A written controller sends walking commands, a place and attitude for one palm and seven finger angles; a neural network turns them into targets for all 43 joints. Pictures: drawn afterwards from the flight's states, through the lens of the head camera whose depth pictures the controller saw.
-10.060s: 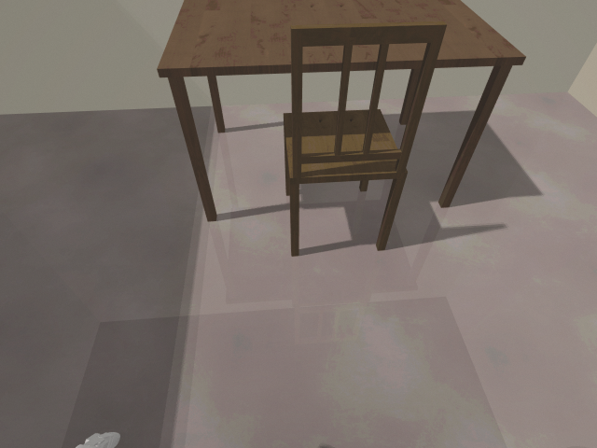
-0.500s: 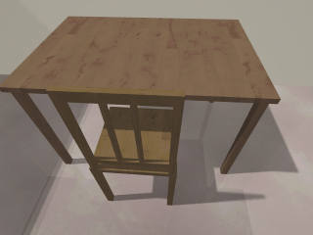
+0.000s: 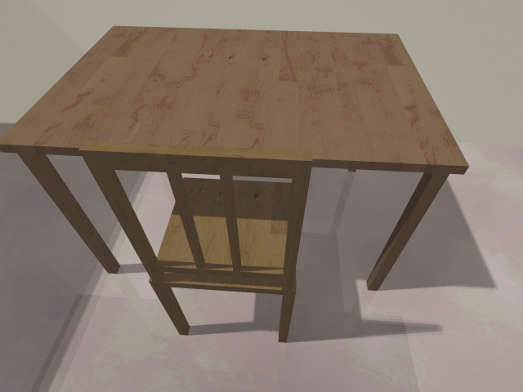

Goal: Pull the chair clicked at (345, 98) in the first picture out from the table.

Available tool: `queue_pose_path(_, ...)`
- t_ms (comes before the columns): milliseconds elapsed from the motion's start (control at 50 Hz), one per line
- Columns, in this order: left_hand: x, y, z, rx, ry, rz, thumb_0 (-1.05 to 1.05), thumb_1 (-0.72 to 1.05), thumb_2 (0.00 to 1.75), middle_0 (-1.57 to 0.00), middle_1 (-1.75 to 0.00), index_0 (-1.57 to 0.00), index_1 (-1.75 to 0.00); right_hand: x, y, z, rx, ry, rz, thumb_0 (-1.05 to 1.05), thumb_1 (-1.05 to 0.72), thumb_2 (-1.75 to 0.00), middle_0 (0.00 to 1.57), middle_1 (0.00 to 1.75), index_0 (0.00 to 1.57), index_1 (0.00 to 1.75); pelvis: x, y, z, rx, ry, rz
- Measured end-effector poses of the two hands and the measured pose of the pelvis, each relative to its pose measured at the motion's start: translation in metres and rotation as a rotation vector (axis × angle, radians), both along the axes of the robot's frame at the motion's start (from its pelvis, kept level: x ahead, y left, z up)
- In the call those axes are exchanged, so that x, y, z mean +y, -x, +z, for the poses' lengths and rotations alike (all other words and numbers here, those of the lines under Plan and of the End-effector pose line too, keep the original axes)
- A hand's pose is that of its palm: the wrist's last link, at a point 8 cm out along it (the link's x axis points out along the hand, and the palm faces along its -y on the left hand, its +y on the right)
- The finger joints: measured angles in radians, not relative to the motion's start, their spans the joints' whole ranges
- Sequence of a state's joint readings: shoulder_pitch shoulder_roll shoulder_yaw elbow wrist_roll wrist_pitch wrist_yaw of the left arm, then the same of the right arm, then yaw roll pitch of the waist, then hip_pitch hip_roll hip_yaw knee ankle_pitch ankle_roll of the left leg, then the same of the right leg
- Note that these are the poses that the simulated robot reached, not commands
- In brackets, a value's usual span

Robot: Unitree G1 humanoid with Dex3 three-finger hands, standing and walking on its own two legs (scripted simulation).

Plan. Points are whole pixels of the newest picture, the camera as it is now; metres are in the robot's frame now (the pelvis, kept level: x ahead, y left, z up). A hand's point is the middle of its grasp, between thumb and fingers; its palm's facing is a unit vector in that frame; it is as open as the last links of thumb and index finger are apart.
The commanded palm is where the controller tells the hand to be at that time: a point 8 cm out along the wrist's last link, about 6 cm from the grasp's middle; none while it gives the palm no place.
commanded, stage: look again from close up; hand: left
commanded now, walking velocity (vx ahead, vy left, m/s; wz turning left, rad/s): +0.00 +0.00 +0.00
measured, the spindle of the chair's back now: (189, 226) +0.45 +0.19 -0.08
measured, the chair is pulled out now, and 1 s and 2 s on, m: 0.00 0.00 0.00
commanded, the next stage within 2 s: raise the hand toward the chair's back in 0.02 s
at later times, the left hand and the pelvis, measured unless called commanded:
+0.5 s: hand (175, 368) +0.17 +0.14 -0.04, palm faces -0.09 -1.00 +0.04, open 8.8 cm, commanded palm +0.12 +0.22 -0.07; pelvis -0.04 +0.01 -0.08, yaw +2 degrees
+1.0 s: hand (142, 367) +0.17 +0.20 -0.06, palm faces +0.00 -1.00 -0.04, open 13.2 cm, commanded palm +0.14 +0.26 -0.05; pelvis -0.04 +0.02 -0.10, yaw +3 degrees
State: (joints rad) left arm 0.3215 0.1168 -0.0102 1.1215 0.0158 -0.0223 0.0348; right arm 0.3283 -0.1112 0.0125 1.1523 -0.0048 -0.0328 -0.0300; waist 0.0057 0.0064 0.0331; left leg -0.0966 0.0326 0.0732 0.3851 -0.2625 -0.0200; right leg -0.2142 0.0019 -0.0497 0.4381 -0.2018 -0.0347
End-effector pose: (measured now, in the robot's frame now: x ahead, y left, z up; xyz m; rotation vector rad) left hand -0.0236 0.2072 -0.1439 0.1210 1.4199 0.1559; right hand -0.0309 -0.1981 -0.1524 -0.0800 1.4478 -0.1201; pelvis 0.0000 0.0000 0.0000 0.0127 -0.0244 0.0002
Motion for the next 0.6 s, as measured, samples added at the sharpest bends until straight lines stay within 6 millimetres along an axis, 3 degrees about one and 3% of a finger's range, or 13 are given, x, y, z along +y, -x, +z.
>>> queue_pose_path(160, 0.007, -0.004, 0.003, -0.035, -0.018, 0.053, 0.02, 0.92, 0.9, -0.2, -0.3, -0.2, -0.3, -0.002, -0.004, 0.0, -0.03, 0.016, 0.0, 0.01, -0.9, -0.9, 0.2, 0.3, 0.2, 0.3, 0.002, 0.004, -0.002, -0.004, 0.011, 0.0)
queue_pose_path(220, 0.034, -0.049, 0.042, -0.341, -0.115, 0.095, 0.05, 0.95, 0.89, -0.21, -0.3, -0.2, -0.3, -0.016, -0.029, 0.006, -0.228, 0.082, 0.022, 0.02, -0.92, -0.9, 0.2, 0.3, 0.2, 0.3, 0.005, 0.009, -0.004, -0.009, 0.008, 0.015)
queue_pose_path(260, 0.041, -0.089, 0.074, -0.584, -0.132, 0.074, 0.05, 0.93, 0.88, -0.2, -0.3, -0.2, -0.29, -0.029, -0.055, 0.013, -0.376, 0.114, 0.06, 0.03, -0.92, -0.9, 0.2, 0.3, 0.2, 0.3, 0.009, 0.014, -0.007, 0.002, 0.006, 0.036)
queue_pose_path(340, 0.029, -0.165, 0.118, -1.049, -0.029, -0.001, 0.04, 0.86, 0.86, -0.19, -0.29, -0.18, -0.28, -0.053, -0.115, 0.036, -0.658, 0.186, 0.144, 0.03, -0.92, -0.9, 0.2, 0.3, 0.2, 0.3, 0.012, 0.027, -0.022, 0.076, 0.004, 0.062)
queue_pose_path(400, 0.009, -0.191, 0.129, -1.337, 0.123, -0.062, 0.02, 0.79, 0.84, -0.18, -0.28, -0.18, -0.27, -0.062, -0.158, 0.058, -0.842, 0.225, 0.2, 0.02, -0.91, -0.9, 0.2, 0.3, 0.2, 0.3, 0.012, 0.034, -0.04, 0.141, -0.004, 0.044)
queue_pose_path(440, -0.003, -0.191, 0.125, -1.468, 0.188, -0.137, 0.02, 0.75, 0.82, -0.18, -0.27, -0.17, -0.27, -0.063, -0.184, 0.069, -0.944, 0.242, 0.239, 0.02, -0.91, -0.9, 0.2, 0.3, 0.2, 0.3, 0.012, 0.037, -0.056, 0.179, -0.007, 0.035)
queue_pose_path(480, -0.008, -0.181, 0.11, -1.499, 0.209, -0.195, 0.01, 0.69, 0.8, -0.18, -0.27, -0.17, -0.26, -0.06, -0.206, 0.073, -1.014, 0.247, 0.269, 0.02, -0.91, -0.9, 0.2, 0.3, 0.19, 0.3, 0.012, 0.039, -0.073, 0.209, -0.008, 0.029)
queue_pose_path(560, 0.0, -0.15, 0.068, -1.354, 0.19, -0.17, 0.01, 0.59, 0.76, -0.17, -0.25, -0.17, -0.25, -0.037, -0.24, 0.064, -1.077, 0.211, 0.312, 0.01, -0.91, -0.9, 0.2, 0.3, 0.19, 0.3, 0.011, 0.042, -0.098, 0.242, 0.001, 0.041)
queue_pose_path(600, 0.012, -0.135, 0.06, -1.297, 0.135, -0.133, 0.01, 0.54, 0.74, -0.17, -0.25, -0.17, -0.24, -0.02, -0.249, 0.053, -1.078, 0.173, 0.331, 0.01, -0.91, -0.9, 0.2, 0.3, 0.19, 0.3, 0.011, 0.042, -0.105, 0.253, 0.015, 0.05)
